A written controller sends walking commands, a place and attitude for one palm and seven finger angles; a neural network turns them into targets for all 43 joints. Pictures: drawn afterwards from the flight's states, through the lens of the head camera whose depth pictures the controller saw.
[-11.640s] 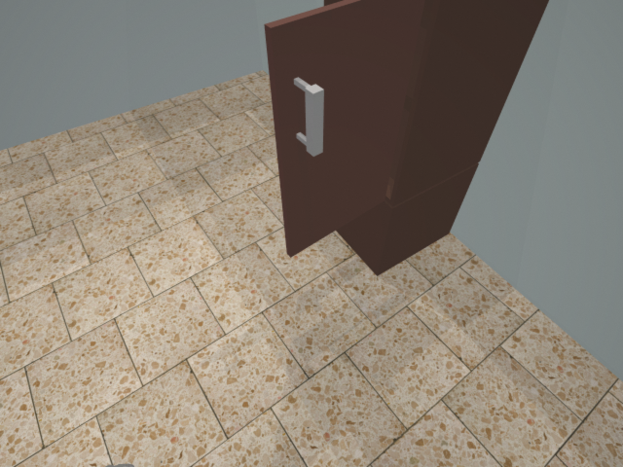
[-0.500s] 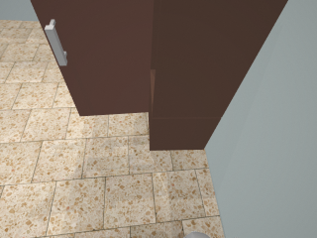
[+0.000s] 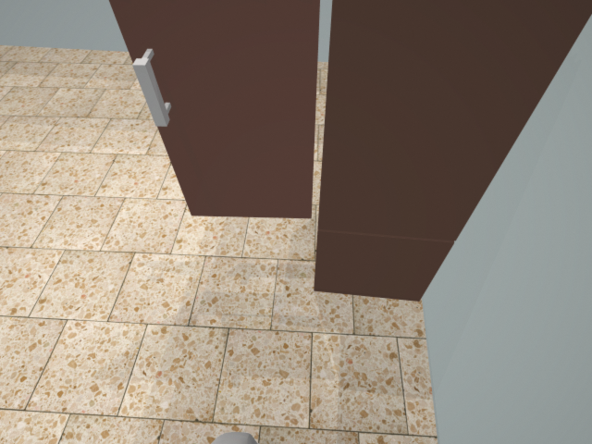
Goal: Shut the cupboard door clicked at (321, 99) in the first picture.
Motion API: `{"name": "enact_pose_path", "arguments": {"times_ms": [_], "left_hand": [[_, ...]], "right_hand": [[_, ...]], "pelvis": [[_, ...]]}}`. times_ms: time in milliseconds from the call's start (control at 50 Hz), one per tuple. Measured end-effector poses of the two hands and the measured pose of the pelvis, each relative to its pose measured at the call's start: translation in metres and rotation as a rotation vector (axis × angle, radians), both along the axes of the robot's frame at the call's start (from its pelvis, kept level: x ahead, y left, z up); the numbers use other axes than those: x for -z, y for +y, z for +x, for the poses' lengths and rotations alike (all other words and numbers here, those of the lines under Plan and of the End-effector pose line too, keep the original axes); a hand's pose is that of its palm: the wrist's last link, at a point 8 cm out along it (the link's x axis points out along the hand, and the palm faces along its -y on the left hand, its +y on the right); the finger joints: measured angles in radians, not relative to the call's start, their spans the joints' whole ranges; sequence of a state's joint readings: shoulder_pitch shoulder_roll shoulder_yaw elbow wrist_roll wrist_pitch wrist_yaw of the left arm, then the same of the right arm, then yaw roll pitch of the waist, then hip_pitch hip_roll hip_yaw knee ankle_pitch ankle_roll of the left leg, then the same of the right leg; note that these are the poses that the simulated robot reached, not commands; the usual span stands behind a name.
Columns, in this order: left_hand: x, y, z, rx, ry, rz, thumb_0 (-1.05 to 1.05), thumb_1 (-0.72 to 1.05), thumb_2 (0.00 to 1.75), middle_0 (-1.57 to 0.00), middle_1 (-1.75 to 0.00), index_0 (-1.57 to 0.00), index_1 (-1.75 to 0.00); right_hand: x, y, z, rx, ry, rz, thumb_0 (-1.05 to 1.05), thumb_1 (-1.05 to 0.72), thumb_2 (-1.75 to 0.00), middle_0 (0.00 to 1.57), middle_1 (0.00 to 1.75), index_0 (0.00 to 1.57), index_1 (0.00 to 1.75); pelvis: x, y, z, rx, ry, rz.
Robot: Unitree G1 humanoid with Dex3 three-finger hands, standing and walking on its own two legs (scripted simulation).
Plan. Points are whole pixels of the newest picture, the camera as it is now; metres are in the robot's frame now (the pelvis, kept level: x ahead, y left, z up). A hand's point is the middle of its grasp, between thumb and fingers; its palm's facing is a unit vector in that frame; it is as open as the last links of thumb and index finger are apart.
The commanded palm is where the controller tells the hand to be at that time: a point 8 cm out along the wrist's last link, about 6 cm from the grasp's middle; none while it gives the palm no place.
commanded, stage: take the last steps up to it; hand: left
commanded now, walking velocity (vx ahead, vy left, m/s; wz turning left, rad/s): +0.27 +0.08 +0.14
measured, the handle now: (155, 88) +0.70 +0.32 +0.08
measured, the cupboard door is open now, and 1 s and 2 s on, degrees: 94 94 94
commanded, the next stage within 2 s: come to a stop and stand still in 0.58 s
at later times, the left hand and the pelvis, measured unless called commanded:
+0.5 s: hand (160, 436) +0.15 +0.23 -0.17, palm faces +0.05 -0.98 -0.20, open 7.4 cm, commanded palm none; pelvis +0.10 +0.04 -0.01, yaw +2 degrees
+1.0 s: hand (170, 392) +0.22 +0.24 -0.19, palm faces +0.11 -0.97 -0.20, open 7.3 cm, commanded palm none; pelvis +0.21 +0.06 -0.01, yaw +1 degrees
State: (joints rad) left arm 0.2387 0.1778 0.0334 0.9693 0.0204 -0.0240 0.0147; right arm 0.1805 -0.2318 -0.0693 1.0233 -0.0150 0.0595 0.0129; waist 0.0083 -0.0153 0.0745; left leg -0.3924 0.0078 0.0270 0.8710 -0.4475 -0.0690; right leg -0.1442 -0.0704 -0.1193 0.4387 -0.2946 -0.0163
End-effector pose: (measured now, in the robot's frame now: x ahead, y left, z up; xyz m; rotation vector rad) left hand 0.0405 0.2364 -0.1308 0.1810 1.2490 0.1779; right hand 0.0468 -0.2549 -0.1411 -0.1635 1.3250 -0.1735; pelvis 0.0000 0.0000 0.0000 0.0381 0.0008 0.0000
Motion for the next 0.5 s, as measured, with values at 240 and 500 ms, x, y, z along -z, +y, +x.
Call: {"name": "enact_pose_path", "arguments": {"times_ms": [240, 500], "left_hand": [[0.029, 0.055, -0.065, -0.12, 0.231, -0.037, 0.01, 0.91, 0.9, -0.2, -0.3, -0.2, -0.3], [0.009, 0.04, 0.099, -0.013, 0.003, -0.033, 0.01, 0.91, 0.9, -0.2, -0.3, -0.2, -0.3]], "right_hand": [[-0.01, 0.063, 0.095, -0.142, -0.216, -0.025, 0.0, -0.91, -0.9, 0.2, 0.3, 0.2, 0.29], [0.011, 0.067, 0.03, -0.022, 0.099, 0.037, 0.0, -0.93, -0.9, 0.2, 0.3, 0.21, 0.29]], "pelvis": [[0.014, 0.044, 0.033, -0.019, -0.01, -0.015], [0.007, 0.039, 0.097, -0.034, -0.007, -0.004]]}}
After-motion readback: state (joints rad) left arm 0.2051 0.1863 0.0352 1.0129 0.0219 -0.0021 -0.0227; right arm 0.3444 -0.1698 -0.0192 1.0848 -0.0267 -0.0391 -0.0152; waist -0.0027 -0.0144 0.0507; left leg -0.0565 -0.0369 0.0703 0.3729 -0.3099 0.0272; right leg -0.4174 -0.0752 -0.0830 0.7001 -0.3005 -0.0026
